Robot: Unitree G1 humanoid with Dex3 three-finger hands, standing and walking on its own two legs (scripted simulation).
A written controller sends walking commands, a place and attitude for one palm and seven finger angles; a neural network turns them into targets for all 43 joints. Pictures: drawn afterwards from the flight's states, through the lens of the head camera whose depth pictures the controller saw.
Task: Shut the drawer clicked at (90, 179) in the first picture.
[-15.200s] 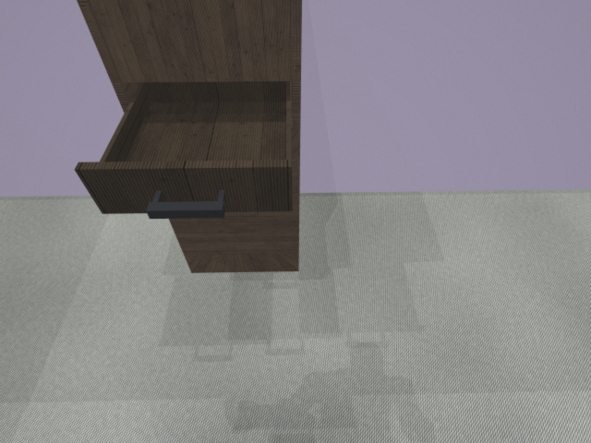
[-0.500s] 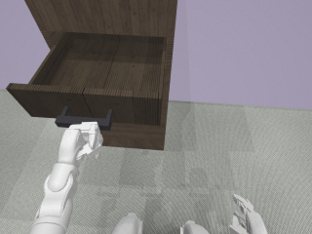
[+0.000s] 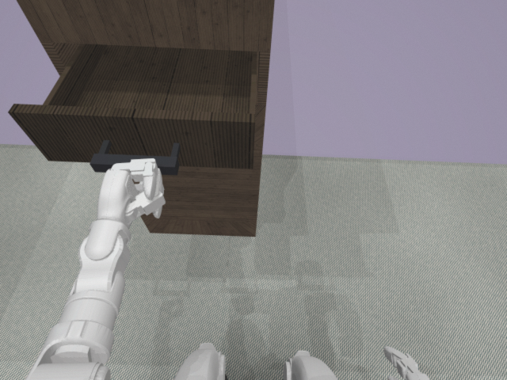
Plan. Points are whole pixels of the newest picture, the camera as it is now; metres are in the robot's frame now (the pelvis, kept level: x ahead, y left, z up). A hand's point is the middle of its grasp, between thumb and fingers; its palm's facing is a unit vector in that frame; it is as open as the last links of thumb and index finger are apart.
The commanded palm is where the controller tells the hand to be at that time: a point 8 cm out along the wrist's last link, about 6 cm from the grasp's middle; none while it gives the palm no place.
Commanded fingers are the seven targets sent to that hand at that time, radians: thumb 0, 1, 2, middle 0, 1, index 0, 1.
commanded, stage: push the drawer shut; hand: left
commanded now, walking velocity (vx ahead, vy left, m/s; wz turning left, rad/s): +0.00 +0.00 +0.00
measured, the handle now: (138, 155) +0.46 +0.20 +0.06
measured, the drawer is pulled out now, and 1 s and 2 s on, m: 0.19 0.07 0.00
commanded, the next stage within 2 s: pull the fist back off the drawer in 1.76 s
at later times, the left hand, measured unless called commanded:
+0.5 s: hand (166, 163) +0.45 +0.16 +0.06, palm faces -0.02 -1.00 -0.03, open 2.9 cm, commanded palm +0.44 +0.20 +0.06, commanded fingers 0.00 0.90 0.90 -1.40 -1.60 -1.40 -1.60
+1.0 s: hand (172, 137) +0.51 +0.15 +0.06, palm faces -0.01 -1.00 -0.03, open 3.0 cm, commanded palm +0.51 +0.20 +0.06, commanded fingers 0.00 0.90 0.90 -1.40 -1.60 -1.40 -1.60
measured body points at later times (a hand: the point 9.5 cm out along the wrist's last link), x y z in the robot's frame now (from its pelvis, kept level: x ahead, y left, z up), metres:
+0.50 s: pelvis +0.00 +0.00 -0.01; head +0.10 +0.01 +0.44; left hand +0.44 +0.21 +0.06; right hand +0.07 -0.26 -0.12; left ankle +0.05 +0.10 -0.67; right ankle +0.02 -0.11 -0.67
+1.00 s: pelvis +0.00 +0.00 -0.02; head +0.12 +0.01 +0.42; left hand +0.50 +0.21 +0.06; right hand +0.01 -0.27 -0.13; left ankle +0.05 +0.10 -0.67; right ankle +0.02 -0.11 -0.67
